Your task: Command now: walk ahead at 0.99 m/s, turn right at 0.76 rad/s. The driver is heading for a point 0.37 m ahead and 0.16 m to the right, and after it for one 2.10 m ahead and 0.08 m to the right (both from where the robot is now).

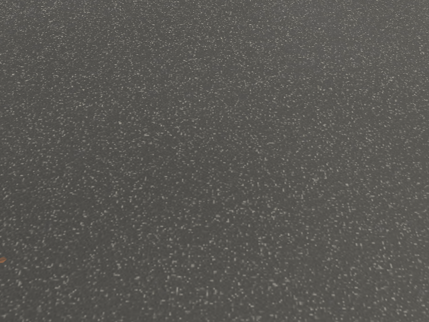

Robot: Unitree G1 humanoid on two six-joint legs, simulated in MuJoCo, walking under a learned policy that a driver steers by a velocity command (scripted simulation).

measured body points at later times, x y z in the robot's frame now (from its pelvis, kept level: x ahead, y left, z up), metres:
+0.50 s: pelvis +0.44 -0.03 +0.05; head +0.47 -0.04 +0.50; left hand +0.58 +0.21 -0.07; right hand +0.54 -0.31 -0.03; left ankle +0.49 +0.14 -0.57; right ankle +0.43 -0.03 -0.67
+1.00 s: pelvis +0.68 -0.05 +0.06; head +0.74 -0.04 +0.51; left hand +0.93 +0.18 -0.02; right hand +0.80 -0.35 -0.03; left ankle +0.79 -0.02 -0.67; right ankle +0.75 -0.26 -0.61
